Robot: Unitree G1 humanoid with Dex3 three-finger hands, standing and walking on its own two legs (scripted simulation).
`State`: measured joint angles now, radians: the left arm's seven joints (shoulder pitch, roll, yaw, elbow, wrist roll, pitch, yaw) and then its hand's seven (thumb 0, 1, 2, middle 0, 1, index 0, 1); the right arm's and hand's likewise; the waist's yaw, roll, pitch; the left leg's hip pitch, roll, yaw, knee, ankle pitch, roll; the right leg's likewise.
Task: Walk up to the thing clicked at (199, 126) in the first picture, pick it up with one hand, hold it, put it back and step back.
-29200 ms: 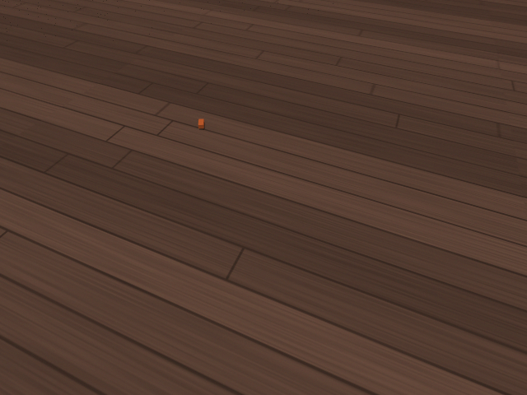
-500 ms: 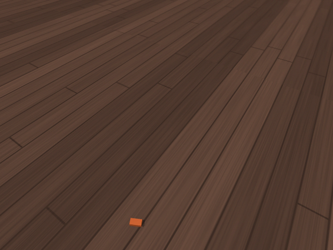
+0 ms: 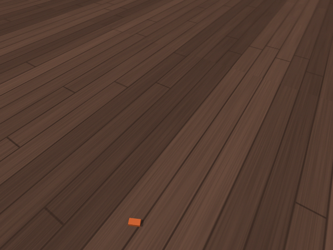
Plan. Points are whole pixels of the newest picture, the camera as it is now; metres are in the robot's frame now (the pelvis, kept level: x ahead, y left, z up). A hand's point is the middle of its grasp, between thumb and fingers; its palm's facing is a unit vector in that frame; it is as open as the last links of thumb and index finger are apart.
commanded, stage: stand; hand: left
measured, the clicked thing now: (134, 222) +0.43 +0.16 -0.77
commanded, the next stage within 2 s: none
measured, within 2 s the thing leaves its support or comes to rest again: neither
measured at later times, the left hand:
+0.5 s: hand out of the picture +0.06 +0.25 -0.15, palm faces -0.01 -0.94 -0.35, open 7.4 cm
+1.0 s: hand out of the picture +0.06 +0.25 -0.16, palm faces -0.02 -0.94 -0.35, open 7.4 cm
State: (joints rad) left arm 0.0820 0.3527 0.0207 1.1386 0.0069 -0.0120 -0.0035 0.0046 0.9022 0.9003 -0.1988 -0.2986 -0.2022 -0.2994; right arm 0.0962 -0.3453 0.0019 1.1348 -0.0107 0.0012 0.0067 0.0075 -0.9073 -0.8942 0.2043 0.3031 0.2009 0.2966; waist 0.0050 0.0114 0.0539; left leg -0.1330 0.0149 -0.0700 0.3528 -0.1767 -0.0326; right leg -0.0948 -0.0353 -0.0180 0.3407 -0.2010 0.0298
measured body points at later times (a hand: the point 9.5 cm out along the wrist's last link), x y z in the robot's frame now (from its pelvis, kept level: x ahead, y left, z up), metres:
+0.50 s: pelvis -0.01 -0.01 +0.00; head +0.00 -0.01 +0.45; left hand +0.06 +0.30 -0.13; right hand +0.07 -0.31 -0.13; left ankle +0.01 +0.14 -0.75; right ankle -0.01 -0.14 -0.75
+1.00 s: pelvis -0.01 -0.01 +0.00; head +0.01 -0.01 +0.45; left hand +0.06 +0.30 -0.13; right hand +0.06 -0.31 -0.14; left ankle +0.01 +0.14 -0.75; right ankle -0.01 -0.14 -0.75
